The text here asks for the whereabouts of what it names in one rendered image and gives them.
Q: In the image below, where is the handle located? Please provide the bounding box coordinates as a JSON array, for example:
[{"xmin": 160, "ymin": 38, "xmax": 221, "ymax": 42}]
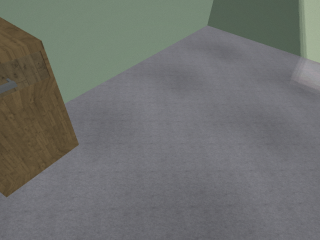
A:
[{"xmin": 0, "ymin": 78, "xmax": 17, "ymax": 94}]

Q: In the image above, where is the drawer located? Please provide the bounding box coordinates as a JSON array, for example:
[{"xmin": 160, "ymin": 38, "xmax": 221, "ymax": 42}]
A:
[{"xmin": 0, "ymin": 51, "xmax": 50, "ymax": 98}]

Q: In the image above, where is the cabinet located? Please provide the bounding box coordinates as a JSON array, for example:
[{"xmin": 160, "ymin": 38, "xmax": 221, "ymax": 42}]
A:
[{"xmin": 0, "ymin": 17, "xmax": 79, "ymax": 197}]

